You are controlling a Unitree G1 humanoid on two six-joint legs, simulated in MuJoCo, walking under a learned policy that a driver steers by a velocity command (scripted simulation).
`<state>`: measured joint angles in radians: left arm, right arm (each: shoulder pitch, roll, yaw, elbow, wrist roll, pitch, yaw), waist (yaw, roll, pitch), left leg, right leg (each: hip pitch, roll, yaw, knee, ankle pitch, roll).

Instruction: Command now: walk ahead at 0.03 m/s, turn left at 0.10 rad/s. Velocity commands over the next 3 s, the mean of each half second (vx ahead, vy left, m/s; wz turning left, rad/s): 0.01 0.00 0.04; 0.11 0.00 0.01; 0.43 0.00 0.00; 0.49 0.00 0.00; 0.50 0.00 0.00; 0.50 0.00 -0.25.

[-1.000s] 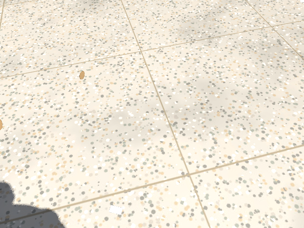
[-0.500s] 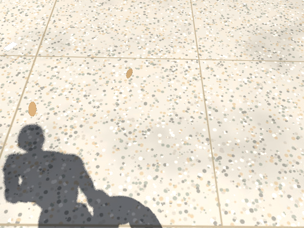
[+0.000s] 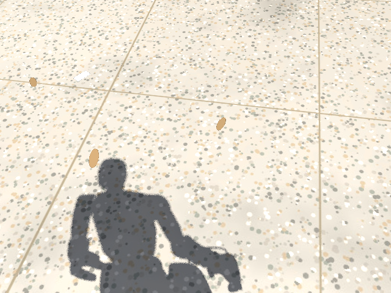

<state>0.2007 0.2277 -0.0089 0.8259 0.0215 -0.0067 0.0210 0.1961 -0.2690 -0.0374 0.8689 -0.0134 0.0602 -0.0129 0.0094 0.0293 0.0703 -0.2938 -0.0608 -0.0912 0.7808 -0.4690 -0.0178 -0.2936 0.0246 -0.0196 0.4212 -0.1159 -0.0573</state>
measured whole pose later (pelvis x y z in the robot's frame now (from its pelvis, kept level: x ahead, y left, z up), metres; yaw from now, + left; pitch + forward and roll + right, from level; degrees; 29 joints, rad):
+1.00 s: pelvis +0.09 +0.00 +0.00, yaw -1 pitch +0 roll +1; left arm 0.26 0.21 0.02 1.06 0.02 -0.03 -0.01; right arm 0.44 -0.20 -0.03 1.15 -0.02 -0.04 -0.03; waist -0.03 0.02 -0.01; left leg 0.01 -0.03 -0.06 0.36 -0.36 0.04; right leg -0.34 0.00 -0.06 0.68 -0.38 -0.07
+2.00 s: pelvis +0.61 -0.02 +0.00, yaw -1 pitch +1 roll +1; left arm 0.02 0.18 0.03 0.90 0.02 -0.03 -0.03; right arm 0.48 -0.16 -0.02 1.08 -0.02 -0.10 -0.01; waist -0.07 -0.03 0.05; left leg 0.10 -0.09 0.08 0.17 -0.29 0.09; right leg -0.60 -0.07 -0.07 0.63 -0.03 -0.05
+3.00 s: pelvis +1.15 -0.02 +0.00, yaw -10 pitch +0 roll +1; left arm 0.16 0.21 0.07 0.93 0.03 -0.01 -0.04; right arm 0.41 -0.18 -0.05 1.02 -0.02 -0.11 -0.02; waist -0.02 -0.04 0.04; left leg 0.01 -0.04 0.24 0.24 -0.25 0.07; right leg -0.66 -0.10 -0.02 0.89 -0.03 -0.06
